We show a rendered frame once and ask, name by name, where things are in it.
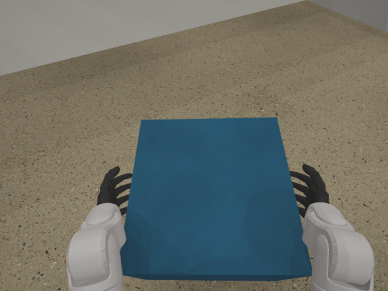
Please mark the carton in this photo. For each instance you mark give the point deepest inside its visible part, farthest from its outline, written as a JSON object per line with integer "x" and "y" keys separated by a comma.
{"x": 213, "y": 200}

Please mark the left robot forearm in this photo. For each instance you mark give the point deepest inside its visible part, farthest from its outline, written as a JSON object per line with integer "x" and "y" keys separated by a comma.
{"x": 93, "y": 257}

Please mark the right robot hand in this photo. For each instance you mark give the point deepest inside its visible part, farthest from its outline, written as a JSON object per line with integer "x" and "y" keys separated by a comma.
{"x": 316, "y": 191}

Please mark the left robot hand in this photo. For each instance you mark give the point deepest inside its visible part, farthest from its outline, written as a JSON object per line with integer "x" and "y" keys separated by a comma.
{"x": 108, "y": 192}

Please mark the right robot forearm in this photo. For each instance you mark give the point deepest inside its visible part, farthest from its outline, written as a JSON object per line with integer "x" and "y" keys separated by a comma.
{"x": 343, "y": 259}

